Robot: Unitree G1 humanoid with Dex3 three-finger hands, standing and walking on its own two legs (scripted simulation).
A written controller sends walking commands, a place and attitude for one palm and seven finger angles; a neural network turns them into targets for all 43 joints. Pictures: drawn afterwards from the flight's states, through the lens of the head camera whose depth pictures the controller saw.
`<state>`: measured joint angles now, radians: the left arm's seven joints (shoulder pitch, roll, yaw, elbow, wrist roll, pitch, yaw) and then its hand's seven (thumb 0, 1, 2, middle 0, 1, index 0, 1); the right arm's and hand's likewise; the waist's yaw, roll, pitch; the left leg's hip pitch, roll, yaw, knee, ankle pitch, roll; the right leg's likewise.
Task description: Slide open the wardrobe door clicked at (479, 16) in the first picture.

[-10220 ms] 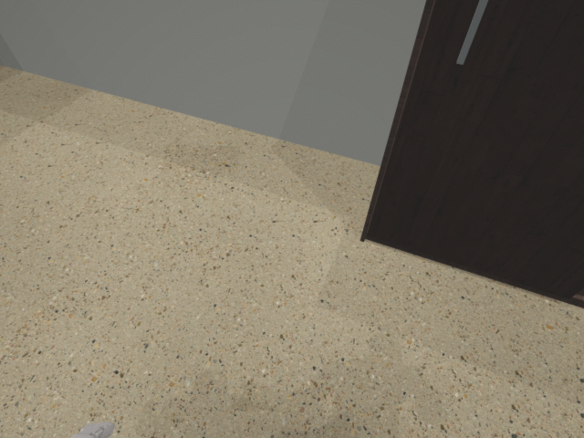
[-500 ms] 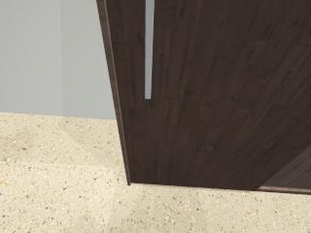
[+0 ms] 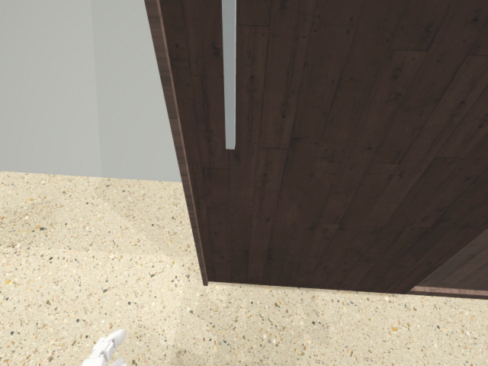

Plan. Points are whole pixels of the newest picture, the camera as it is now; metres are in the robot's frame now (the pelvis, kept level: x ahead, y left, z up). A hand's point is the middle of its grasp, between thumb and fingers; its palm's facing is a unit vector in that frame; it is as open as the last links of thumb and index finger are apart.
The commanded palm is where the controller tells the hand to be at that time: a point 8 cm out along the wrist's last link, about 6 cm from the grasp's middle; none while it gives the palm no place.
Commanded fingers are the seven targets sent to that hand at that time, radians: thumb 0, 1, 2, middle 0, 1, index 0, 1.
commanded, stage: raise the hand with hooked fingers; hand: left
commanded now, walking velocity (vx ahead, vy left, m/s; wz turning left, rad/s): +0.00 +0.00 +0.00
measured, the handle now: (230, 72) +0.50 +0.06 +0.23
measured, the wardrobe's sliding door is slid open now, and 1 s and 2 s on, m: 0.00 0.00 0.00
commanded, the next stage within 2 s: move the hooked fingers beside the handle in 1.98 s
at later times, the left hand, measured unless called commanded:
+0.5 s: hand (116, 329) +0.16 +0.19 +0.04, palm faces +0.10 -0.99 -0.10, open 9.8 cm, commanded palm +0.14 +0.25 +0.06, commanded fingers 0.00 0.15 0.58 -0.25 -0.78 -0.25 -0.78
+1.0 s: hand (62, 258) +0.21 +0.25 +0.13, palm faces +0.11 -0.99 -0.08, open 12.7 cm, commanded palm +0.18 +0.29 +0.15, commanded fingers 0.00 -0.43 0.33 -0.29 -1.15 -0.29 -1.15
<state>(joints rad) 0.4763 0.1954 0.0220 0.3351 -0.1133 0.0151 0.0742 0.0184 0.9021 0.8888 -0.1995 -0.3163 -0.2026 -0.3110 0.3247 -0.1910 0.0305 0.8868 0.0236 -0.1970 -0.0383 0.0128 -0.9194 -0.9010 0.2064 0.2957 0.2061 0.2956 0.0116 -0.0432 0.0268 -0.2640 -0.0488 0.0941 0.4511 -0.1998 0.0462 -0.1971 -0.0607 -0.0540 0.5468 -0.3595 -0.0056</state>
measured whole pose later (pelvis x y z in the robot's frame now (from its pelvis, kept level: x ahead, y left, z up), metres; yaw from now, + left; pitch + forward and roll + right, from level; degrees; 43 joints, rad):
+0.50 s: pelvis -0.03 -0.05 -0.05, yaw +3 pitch +5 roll -1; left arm 0.38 0.29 0.26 -0.06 -0.33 -0.33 -0.35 0.01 0.38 0.67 -0.23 -0.64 -0.24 -0.64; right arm 0.19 -0.24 0.03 0.65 0.02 -0.31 -0.09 0.01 -0.91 -0.90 0.21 0.30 0.21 0.30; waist 0.07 0.02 -0.04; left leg -0.63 0.04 -0.02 0.92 -0.37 -0.02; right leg -0.47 0.02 -0.16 0.90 -0.51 -0.06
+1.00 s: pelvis -0.01 -0.01 -0.01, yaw +0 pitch -1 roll -1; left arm 0.20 0.37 0.37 -0.15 -0.36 -0.01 -0.31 0.00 -0.21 0.42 -0.28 -1.02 -0.28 -1.01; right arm 0.20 -0.26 0.03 0.69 0.06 -0.34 -0.12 0.02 -0.91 -0.90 0.20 0.30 0.20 0.30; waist 0.07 0.01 0.00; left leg -0.33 0.01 0.06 0.61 -0.26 0.03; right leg -0.20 0.00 -0.08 0.58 -0.36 -0.01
